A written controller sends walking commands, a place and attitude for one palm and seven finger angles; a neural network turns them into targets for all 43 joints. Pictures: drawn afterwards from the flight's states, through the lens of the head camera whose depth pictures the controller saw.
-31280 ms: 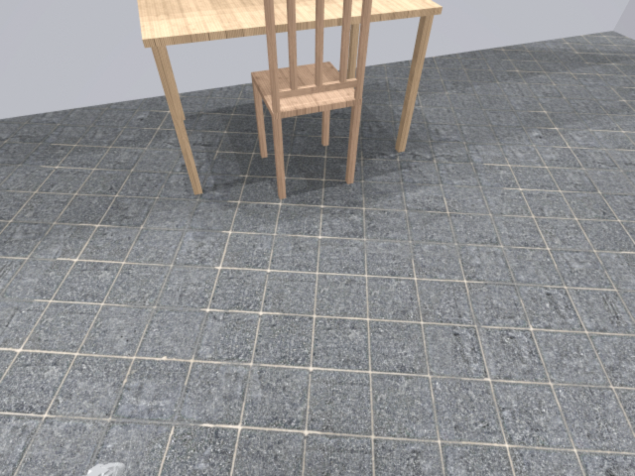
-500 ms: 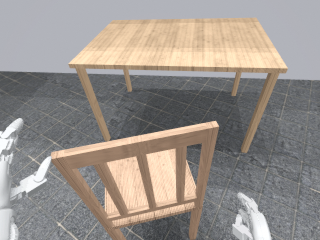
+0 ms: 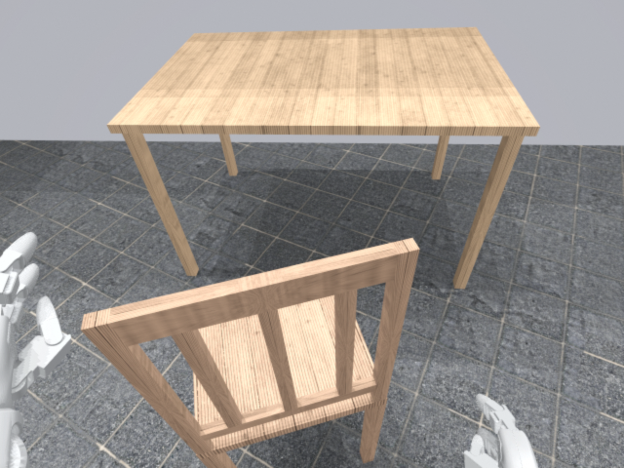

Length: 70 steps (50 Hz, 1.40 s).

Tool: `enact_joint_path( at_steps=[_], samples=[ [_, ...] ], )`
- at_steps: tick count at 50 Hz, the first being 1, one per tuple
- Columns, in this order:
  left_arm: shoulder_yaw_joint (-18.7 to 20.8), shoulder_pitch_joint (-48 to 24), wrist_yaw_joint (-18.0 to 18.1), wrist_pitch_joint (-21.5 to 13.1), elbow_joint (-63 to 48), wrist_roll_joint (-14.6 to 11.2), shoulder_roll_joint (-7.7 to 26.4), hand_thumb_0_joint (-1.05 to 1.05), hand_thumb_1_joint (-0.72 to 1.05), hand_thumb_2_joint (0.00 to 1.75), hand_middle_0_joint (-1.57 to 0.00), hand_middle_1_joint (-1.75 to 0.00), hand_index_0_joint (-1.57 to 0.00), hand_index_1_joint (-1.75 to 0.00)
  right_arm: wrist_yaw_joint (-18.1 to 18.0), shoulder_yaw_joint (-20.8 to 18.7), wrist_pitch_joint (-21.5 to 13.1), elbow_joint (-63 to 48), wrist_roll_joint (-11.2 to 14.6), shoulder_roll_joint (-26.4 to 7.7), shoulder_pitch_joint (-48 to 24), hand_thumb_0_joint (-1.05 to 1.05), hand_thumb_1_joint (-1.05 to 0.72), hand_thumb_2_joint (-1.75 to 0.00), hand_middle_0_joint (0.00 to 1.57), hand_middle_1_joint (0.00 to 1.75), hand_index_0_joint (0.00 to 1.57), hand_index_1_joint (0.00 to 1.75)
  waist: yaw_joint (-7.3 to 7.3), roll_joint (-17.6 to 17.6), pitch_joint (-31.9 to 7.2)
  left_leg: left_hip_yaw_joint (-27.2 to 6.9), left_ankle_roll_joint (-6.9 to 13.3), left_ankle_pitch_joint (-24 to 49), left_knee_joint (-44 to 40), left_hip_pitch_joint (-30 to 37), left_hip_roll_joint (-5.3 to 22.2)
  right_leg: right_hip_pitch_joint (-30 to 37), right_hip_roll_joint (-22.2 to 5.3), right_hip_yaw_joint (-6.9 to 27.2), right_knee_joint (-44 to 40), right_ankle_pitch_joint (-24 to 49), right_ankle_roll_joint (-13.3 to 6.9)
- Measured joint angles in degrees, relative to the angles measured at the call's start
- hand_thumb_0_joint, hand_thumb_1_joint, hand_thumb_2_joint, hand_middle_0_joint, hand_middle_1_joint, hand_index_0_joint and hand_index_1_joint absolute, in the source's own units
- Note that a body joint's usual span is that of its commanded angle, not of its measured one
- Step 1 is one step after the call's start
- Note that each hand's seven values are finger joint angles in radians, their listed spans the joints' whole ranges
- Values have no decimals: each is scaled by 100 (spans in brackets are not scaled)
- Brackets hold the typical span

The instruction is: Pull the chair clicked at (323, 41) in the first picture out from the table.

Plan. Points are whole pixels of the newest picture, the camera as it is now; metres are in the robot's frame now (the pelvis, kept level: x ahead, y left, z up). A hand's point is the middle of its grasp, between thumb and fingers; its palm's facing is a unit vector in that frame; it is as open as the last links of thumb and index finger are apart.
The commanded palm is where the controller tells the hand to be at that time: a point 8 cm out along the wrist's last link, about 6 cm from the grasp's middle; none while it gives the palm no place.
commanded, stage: step back with the hand held close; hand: left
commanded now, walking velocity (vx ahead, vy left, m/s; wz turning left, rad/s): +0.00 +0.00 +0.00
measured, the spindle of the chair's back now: (280, 364) +0.29 +0.09 -0.07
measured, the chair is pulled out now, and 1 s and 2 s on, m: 0.55 0.55 0.55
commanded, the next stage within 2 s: stop stepping back and stand still in 1.80 s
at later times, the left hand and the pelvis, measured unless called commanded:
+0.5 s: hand (36, 371) +0.16 +0.28 +0.15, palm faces +0.40 -0.76 -0.52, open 7.4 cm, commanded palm +0.10 +0.32 +0.18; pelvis -0.04 +0.02 +0.00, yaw +0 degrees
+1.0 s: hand out of the picture +0.11 +0.28 +0.16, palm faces +0.47 -0.74 -0.49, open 7.4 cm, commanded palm +0.05 +0.31 +0.18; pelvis -0.09 +0.01 -0.01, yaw +0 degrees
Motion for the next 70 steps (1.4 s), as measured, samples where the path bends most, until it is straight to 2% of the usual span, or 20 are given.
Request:
enact_joint_path(
  at_steps=[5,7,11,15,18,25,32,37,45,50,55,59,63,66,68,70],
  samples=[
    [-34,-97,-31,33,-42,-9,-19,2,89,89,-21,-30,-21,-31,40,72,-3,-80,-8,45,-28,1,-91,-90,20,30,20,30,25,-7,-5,9,30,4,32,-19,-28,10,-25,12,-29,36,29],
    [112,-244,-63,-136,-47,-15,55,2,89,89,-21,-30,-21,-31,69,102,55,-159,2,49,-91,1,-91,-90,20,30,20,30,5,-28,38,1,42,6,102,-145,-28,-70,-23,7,-55,90,39],
    [396,-221,-32,-402,-90,6,205,2,89,89,-21,-30,-21,-31,134,103,265,-317,-33,49,-272,1,-91,-90,20,30,20,30,-141,-97,135,57,74,111,90,-393,-72,-311,-56,71,-129,253,71],
    [311,192,-53,-416,-223,46,244,2,89,89,-21,-30,-21,-31,151,7,479,-419,-48,19,-328,1,-91,-90,20,30,20,30,-291,-145,160,107,121,213,75,-621,-151,-547,-129,131,-150,366,124],
    [217,473,-70,-390,-388,63,304,2,89,89,-21,-30,-21,-31,110,-60,585,-425,-35,17,-282,1,-91,-90,20,30,20,30,-329,-228,171,112,143,242,134,-765,-198,-689,-174,145,-90,393,147],
    [338,551,36,-435,-654,43,458,2,89,89,-21,-30,-22,-31,-4,-92,588,-351,-9,99,-106,1,-91,-90,20,30,20,30,-255,-408,149,69,130,243,403,-1034,-226,-926,-206,116,149,395,130],
    [375,341,148,-437,-624,61,331,2,89,89,-21,-30,-21,-31,-3,-36,528,-343,-11,173,-72,1,-91,-90,20,30,20,30,-229,-396,6,19,71,232,723,-1339,-145,-1134,-124,70,275,475,63],
    [287,324,182,-442,-631,102,273,2,89,89,-21,-30,-21,-31,-12,-14,500,-374,-25,127,-42,1,-91,-90,20,30,20,30,-241,-389,-77,4,68,276,861,-1582,-96,-1286,-70,56,214,627,40],
    [421,406,237,-493,-735,130,442,2,89,89,-21,-30,-21,-31,-33,-33,419,-398,-20,51,113,1,-91,-90,20,30,20,30,-296,-471,-53,-14,81,377,935,-1804,-107,-1439,-78,43,178,682,45],
    [563,370,250,-592,-799,172,523,2,89,89,-21,-30,-21,-31,-12,-56,336,-380,-17,86,159,1,-91,-90,20,30,20,30,-312,-551,7,-15,91,325,1114,-1901,-169,-1589,-132,74,466,655,47],
    [606,255,232,-682,-837,195,460,2,89,89,-21,-30,-21,-31,30,-66,269,-325,-27,148,106,1,-91,-90,20,30,20,30,-277,-529,36,-45,63,182,1410,-2056,-142,-1756,-107,55,790,512,28],
    [508,205,214,-733,-932,174,378,2,89,89,-21,-30,-21,-31,70,-84,290,-208,-72,118,-5,1,-91,-90,20,30,20,30,-292,-484,10,-95,99,147,1483,-2196,-119,-1804,-79,3,699,582,5],
    [507,303,201,-778,-1040,164,473,2,89,89,-21,-30,-21,-31,55,-111,362,-152,-93,85,-103,1,-91,-90,20,30,20,30,-336,-549,-1,-84,107,289,1407,-2256,-151,-1826,-117,4,570,681,28],
    [640,412,202,-802,-1046,205,573,2,88,89,-21,-30,-21,-31,10,-109,338,-228,-89,117,-89,1,-91,-90,20,30,20,30,-369,-572,-9,-87,113,329,1335,-2252,-143,-1889,-73,59,785,350,5],
    [744,420,188,-805,-1031,202,675,2,88,89,-21,-30,-21,-31,-8,-124,263,-263,-78,193,-32,1,-91,-90,20,30,20,30,-407,-587,-38,-167,109,342,1333,-2272,-157,-1775,-15,102,1108,412,-29],
    [842,413,159,-842,-1052,173,713,2,89,89,-21,-30,-21,-31,14,-109,180,-253,-92,269,-9,1,-91,-90,20,30,20,30,-333,-639,-113,-156,85,337,1347,-2332,-137,-1649,16,123,1290,-20,-55]
  ],
)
